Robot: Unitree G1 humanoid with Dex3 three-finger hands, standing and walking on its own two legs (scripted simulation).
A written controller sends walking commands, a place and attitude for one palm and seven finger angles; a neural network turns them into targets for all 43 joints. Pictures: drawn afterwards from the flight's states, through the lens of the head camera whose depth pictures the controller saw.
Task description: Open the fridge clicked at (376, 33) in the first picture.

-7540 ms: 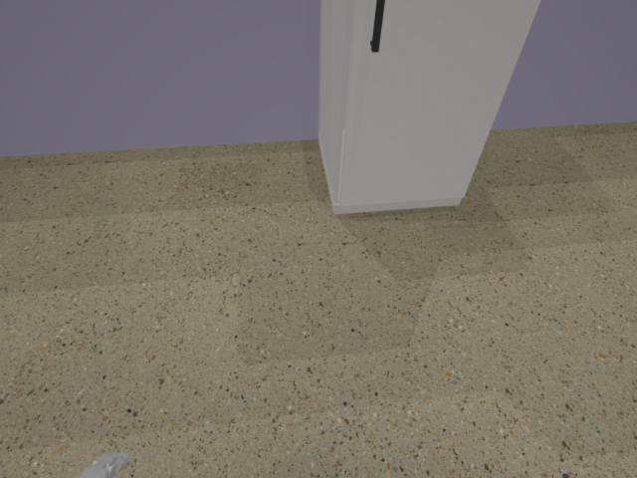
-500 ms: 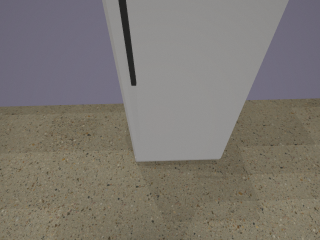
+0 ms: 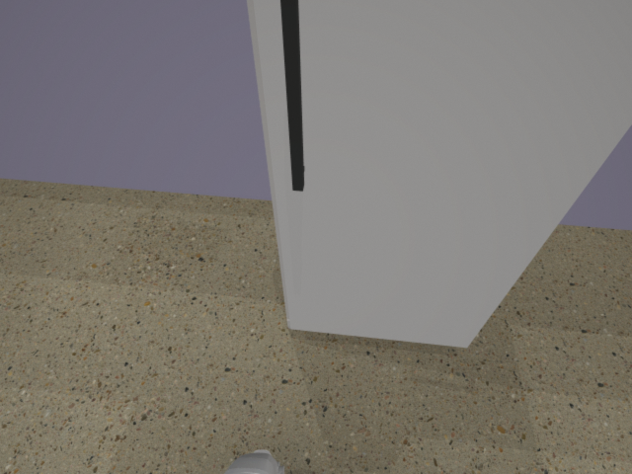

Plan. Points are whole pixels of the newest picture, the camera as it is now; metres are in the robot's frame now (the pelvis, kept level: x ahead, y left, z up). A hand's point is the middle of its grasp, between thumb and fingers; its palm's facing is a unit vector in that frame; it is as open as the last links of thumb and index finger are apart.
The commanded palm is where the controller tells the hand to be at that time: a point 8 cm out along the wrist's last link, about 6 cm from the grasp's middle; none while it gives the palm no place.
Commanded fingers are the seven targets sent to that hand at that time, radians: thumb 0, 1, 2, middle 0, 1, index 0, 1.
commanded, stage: take the last steps up to it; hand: left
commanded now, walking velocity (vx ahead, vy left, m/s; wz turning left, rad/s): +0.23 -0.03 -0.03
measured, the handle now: (295, 67) +0.59 +0.10 +0.21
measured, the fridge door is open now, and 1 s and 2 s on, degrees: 0 0 0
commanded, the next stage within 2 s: come to a stop and stand still in 0.26 s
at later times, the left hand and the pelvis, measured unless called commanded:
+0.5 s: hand (215, 391) +0.25 +0.20 -0.16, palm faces -0.02 -0.98 -0.21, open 7.4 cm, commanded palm none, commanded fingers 0.00 0.90 0.90 -0.20 -0.30 -0.20 -0.30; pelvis +0.15 +0.02 +0.00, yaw -3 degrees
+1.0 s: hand (172, 446) +0.17 +0.25 -0.19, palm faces +0.04 -0.98 -0.20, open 7.4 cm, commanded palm none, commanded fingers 0.00 0.90 0.90 -0.20 -0.30 -0.20 -0.30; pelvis +0.11 +0.06 -0.01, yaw -2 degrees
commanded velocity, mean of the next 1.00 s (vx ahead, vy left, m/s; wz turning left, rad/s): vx -0.02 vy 0.01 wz -0.01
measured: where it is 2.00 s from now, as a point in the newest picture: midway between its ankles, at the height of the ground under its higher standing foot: outside the picture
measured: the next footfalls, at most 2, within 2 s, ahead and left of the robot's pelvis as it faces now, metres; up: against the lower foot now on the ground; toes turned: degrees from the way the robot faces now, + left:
left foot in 0.08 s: +0.13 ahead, +0.12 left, +0.00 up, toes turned +7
right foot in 0.54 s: +0.26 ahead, -0.12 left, +0.00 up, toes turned -9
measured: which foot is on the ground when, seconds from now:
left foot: up 0.00-0.06, down 0.08-0.56, up 0.58-0.88, down 0.90-1.00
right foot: down 0.00-0.10, up 0.12-0.52, down 0.54-0.90, up 0.92-1.00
